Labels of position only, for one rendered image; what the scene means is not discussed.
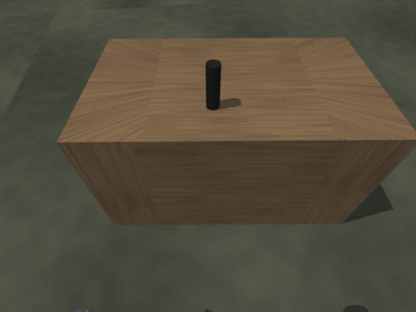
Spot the can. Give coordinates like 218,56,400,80
205,60,221,111

